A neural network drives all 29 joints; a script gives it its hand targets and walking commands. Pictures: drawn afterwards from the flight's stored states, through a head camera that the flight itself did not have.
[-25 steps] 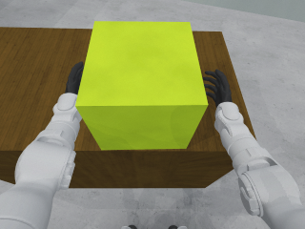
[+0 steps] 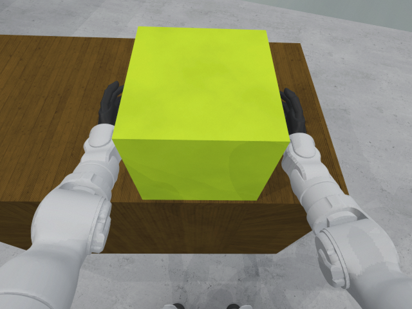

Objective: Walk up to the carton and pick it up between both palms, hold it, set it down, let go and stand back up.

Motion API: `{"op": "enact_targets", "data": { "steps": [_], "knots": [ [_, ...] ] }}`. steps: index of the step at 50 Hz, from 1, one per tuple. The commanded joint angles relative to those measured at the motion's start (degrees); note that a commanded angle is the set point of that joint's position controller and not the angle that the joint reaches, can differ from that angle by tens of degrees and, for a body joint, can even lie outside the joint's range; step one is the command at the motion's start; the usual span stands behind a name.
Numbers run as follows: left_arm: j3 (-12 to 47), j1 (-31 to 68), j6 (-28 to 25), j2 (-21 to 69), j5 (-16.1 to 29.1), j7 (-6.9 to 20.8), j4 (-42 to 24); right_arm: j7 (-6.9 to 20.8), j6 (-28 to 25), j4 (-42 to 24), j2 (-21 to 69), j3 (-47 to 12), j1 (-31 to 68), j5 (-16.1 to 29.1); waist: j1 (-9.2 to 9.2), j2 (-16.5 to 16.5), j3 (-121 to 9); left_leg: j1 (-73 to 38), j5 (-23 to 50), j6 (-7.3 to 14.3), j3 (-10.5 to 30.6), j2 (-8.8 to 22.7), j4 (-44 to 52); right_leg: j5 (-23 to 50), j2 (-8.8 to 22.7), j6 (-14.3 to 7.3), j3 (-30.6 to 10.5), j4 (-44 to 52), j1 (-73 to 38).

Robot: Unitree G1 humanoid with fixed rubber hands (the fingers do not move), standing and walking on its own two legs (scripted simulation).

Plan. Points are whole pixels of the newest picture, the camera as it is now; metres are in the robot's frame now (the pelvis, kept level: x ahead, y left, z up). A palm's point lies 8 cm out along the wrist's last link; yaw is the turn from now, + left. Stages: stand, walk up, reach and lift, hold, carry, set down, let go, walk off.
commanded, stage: reach and lift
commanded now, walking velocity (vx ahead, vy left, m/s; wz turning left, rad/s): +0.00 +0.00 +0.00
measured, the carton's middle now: (201, 119) +0.49 +0.04 +0.03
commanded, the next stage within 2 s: none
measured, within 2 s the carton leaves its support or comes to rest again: leaves its support in 1.14 s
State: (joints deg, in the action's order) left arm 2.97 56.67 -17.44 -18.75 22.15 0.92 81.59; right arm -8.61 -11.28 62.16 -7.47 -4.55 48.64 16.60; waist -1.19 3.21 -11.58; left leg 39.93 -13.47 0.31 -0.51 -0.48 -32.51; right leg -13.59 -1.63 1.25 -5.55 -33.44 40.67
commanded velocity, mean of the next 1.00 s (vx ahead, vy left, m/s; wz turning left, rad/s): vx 0.00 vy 0.00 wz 0.00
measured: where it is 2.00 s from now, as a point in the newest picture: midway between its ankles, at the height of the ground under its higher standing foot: outside the picture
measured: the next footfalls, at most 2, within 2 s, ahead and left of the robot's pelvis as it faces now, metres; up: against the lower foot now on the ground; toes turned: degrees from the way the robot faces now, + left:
none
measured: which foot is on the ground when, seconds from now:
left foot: down 0.00-1.00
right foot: down 0.00-1.00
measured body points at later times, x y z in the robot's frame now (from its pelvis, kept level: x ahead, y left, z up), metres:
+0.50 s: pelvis +0.00 +0.01 +0.00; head +0.09 +0.03 +0.44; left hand +0.46 +0.22 +0.05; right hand +0.45 -0.14 +0.06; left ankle +0.00 +0.12 -0.72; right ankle +0.01 -0.13 -0.72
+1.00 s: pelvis +0.00 +0.01 +0.00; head +0.09 +0.04 +0.44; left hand +0.46 +0.22 +0.05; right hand +0.45 -0.14 +0.06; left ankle +0.00 +0.12 -0.72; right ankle +0.01 -0.13 -0.72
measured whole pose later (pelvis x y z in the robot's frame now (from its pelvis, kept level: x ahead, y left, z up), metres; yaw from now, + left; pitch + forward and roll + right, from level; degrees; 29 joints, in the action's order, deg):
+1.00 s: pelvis +0.00 +0.01 +0.00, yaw -1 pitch +21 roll -1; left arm -9.3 58.1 -25.2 -15.2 11.5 1.4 86.7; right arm -3.7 -16.2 62.2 -2.2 19.1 47.3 -5.2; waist -1.2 2.4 -10.9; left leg 40.0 -13.4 0.3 -0.5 -0.3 -32.5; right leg -11.8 -1.6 1.5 -5.5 -29.9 39.1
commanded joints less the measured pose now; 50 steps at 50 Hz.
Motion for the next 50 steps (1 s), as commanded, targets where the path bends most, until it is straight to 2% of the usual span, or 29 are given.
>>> {"op": "enact_targets", "data": {
  "steps": [1,3,4,5,7,8,10,12,14,16,18,19,20,24,25,28,29,35,36,38,39,40,41,42,43,44,47,49,50],
  "knots": [
    [-2.4,33.9,-5.1,2.5,-9.9,1.5,-12.1,0.3,-4.0,-6.0,2.4,9.4,31.2,-8.3,-3.21,-8.7,-43.5,-21.9,28.9,-4.1,0.1,1.7,-5.5,22.9,0.8,-0.4,8.6,1.3,-13.9],
    [-2.2,33.6,-5.0,4.0,-11.1,2.1,-11.5,0.8,-4.0,-7.0,4.1,11.4,30.8,-10.2,-2.58,-9.5,-42.0,-22.7,27.8,-4.4,-0.5,1.5,-4.7,21.3,1.2,-0.6,8.6,2.3,-13.8],
    [-2.9,34.8,-5.6,3.7,-11.1,2.3,-10.9,1.2,-4.3,-7.9,3.3,12.8,32.6,-11.3,-3.34,-9.0,-42.7,-23.2,26.2,-4.5,0.2,1.6,-3.9,18.6,1.1,-0.7,8.8,2.7,-13.0],
    [-4.5,33.7,-5.8,4.0,-11.8,2.3,-9.2,1.4,-4.4,-6.1,3.7,12.6,32.1,-12.2,-2.39,-6.9,-43.0,-22.3,26.7,-3.8,0.1,1.9,-3.9,18.7,1.0,-1.1,8.5,2.7,-13.4],
    [-3.8,33.4,-6.3,5.6,-12.0,3.0,-12.0,1.8,-5.2,-8.9,6.2,12.8,30.7,-13.6,-2.62,-9.2,-44.4,-23.8,30.2,-4.7,-0.7,1.2,-4.4,24.3,1.4,-0.9,8.7,2.6,-16.6],
    [-5.7,35.0,-6.8,8.1,-14.2,3.5,-10.2,3.0,-5.4,-7.7,8.9,13.5,32.4,-15.0,-1.84,-9.7,-43.9,-24.2,29.6,-4.8,-0.8,1.5,-3.3,21.3,1.3,-1.0,8.6,3.4,-16.9],
    [-6.2,31.9,-6.9,12.3,-16.5,4.9,-10.4,3.1,-6.4,-7.0,13.6,15.6,29.1,-19.3,-2.7,-7.9,-43.7,-24.8,31.5,-4.6,-1.0,1.2,-3.4,28.8,1.3,-0.6,8.7,3.3,-21.9],
    [-7.0,33.3,-6.8,24.1,-20.6,8.4,-6.6,6.4,-6.6,-9.5,27.2,14.8,32.1,-23.7,-1.59,-8.1,-39.8,-24.9,29.8,-4.1,-1.4,0.7,-2.4,26.6,2.1,-0.6,8.7,4.5,-22.8],
    [-7.6,36.6,-8.0,33.0,-23.5,10.2,-7.6,8.9,-7.0,-7.7,35.7,17.4,31.8,-28.9,-3.63,-9.4,-39.2,-26.8,31.0,-4.4,-0.9,0.8,-1.1,28.8,2.0,-1.0,9.1,5.2,-25.7],
    [-8.8,37.4,-9.1,33.7,-24.3,10.4,-5.3,10.0,-7.5,-8.3,37.6,16.1,32.1,-32.0,-2.05,-9.2,-40.8,-26.6,29.3,-4.2,-2.0,0.6,-0.5,28.1,2.0,-0.7,9.2,4.7,-25.7],
    [-7.7,34.4,-10.0,34.8,-24.3,10.1,-4.5,10.6,-8.5,-6.6,38.7,14.5,30.5,-33.0,-1.16,-10.3,-40.7,-26.8,34.3,-4.8,-2.3,0.0,-1.1,34.5,2.1,-0.3,9.0,4.9,-26.7],
    [-7.7,33.9,-10.0,37.4,-25.4,10.2,-3.5,11.3,-8.8,-6.3,40.3,14.3,30.4,-33.1,0.13,-10.6,-41.2,-27.7,35.1,-4.9,-1.8,0.7,-1.4,32.6,1.9,-0.5,9.5,4.7,-26.9],
    [-5.8,35.2,-10.6,38.0,-23.2,9.9,-5.0,11.1,-8.6,-6.1,40.7,14.3,30.5,-33.1,-2.28,-8.6,-40.6,-28.3,35.5,-5.2,-0.9,1.0,-1.2,33.0,1.7,-0.6,9.2,5.5,-27.0],
    [-5.9,36.5,-10.8,38.1,-23.9,9.5,-3.8,12.1,-8.7,-3.8,40.0,14.4,30.0,-34.0,-2.69,-9.7,-38.0,-30.6,35.5,-6.2,-0.6,1.8,-1.2,28.6,1.2,-1.0,9.9,6.1,-24.8],
    [-7.4,35.4,-10.8,37.2,-24.7,9.5,-3.6,12.4,-7.7,-3.3,41.5,14.5,29.2,-34.4,-0.67,-8.8,-35.8,-28.2,33.4,-5.3,-1.2,1.3,-0.8,27.4,1.6,-1.1,9.4,6.4,-26.5],
    [-5.9,36.9,-9.9,37.4,-23.8,9.4,-2.9,12.5,-7.5,-1.9,39.4,16.1,30.5,-33.7,-3.17,-11.1,-35.3,-29.8,32.2,-5.8,-1.3,1.4,-0.6,26.0,1.5,-1.5,9.6,6.5,-23.2],
    [-5.5,35.2,-10.0,38.6,-23.5,9.4,-3.3,12.2,-7.7,-2.3,40.7,15.2,29.9,-34.0,-2.76,-8.7,-36.1,-29.9,33.6,-5.5,-0.9,1.3,-0.7,27.6,1.5,-1.5,9.7,6.9,-24.3],
    [-5.2,36.4,-10.0,37.8,-23.6,8.6,-4.2,13.1,-7.4,-3.3,40.2,14.7,30.0,-33.3,-1.0,-11.4,-38.1,-26.3,28.6,-4.8,-1.5,0.8,-0.4,26.4,2.1,-1.5,9.0,6.1,-24.6],
    [-4.9,34.7,-10.0,38.9,-24.0,8.7,-3.8,13.3,-7.2,-3.2,41.2,13.9,30.2,-33.0,-2.44,-11.6,-38.0,-30.7,34.0,-5.9,-0.3,1.3,-1.1,26.4,1.3,-1.5,9.7,6.2,-22.9],
    [-3.9,35.9,-9.9,39.2,-23.3,8.2,-4.4,13.3,-7.7,-4.1,41.0,13.5,30.6,-32.7,-1.06,-11.4,-40.3,-29.7,32.5,-5.7,-0.9,1.1,-1.0,25.7,1.3,-1.7,9.1,6.7,-23.0],
    [-3.7,36.3,-10.6,40.0,-22.9,8.2,-4.4,12.9,-8.4,-4.5,40.6,14.1,31.2,-33.0,-2.68,-10.2,-39.8,-28.6,33.9,-6.2,-0.2,1.3,-1.6,26.6,1.0,-1.7,9.7,6.0,-22.1],
    [-3.5,36.7,-10.8,40.5,-22.8,8.0,-4.2,13.2,-8.5,-4.6,41.0,12.4,31.9,-32.3,-0.95,-11.5,-41.1,-29.6,35.1,-6.1,-0.2,1.6,-1.7,25.4,0.9,-1.8,9.5,6.1,-21.4],
    [-2.2,34.4,-11.3,41.6,-21.8,8.0,-5.5,13.0,-8.7,-5.9,43.1,11.0,30.2,-32.6,-0.38,-9.2,-42.6,-28.6,35.9,-5.9,-1.2,1.4,-2.5,29.8,1.1,-1.4,9.1,5.0,-24.4],
    [-3.0,37.5,-11.5,40.6,-23.0,8.1,-5.0,13.0,-9.2,-4.9,42.5,11.7,31.4,-32.0,-1.94,-10.3,-41.3,-28.3,34.7,-6.0,-0.3,1.4,-2.1,28.2,1.2,-1.3,9.2,5.8,-23.6],
    [-4.0,35.1,-10.9,40.5,-23.9,8.2,-3.8,13.2,-8.5,-4.3,43.0,12.3,29.8,-32.6,0.16,-10.2,-41.0,-27.6,32.9,-5.7,-0.8,1.4,-1.3,27.2,0.9,-1.6,9.4,5.4,-23.4],
    [-2.9,35.3,-11.1,40.7,-22.3,8.4,-4.3,12.9,-9.2,-5.8,42.3,10.5,30.0,-31.6,-0.82,-9.4,-41.9,-30.0,36.5,-5.7,-0.7,1.3,-1.8,29.2,1.0,-1.3,9.4,6.0,-24.0],
    [-1.0,39.9,-12.5,41.0,-21.0,8.1,-7.1,12.9,-10.0,-6.2,43.2,11.0,31.4,-32.6,-2.27,-10.2,-44.2,-27.6,33.4,-5.7,-0.1,1.1,-2.0,28.5,1.0,-0.8,9.5,5.4,-25.0],
    [-1.6,37.3,-12.6,42.4,-22.1,7.8,-6.0,13.2,-10.9,-5.6,43.2,10.2,31.4,-32.5,-0.75,-10.8,-43.6,-29.1,36.3,-6.0,-0.3,1.9,-2.7,27.3,1.0,-1.2,9.3,5.5,-21.6],
    [-0.2,38.6,-13.2,43.1,-21.7,7.6,-7.5,13.0,-11.5,-4.5,42.7,9.5,30.7,-31.8,-2.32,-10.6,-44.1,-32.0,39.2,-6.4,0.6,2.1,-2.1,29.2,0.4,-1.2,10.0,6.8,-21.8]
  ]
}}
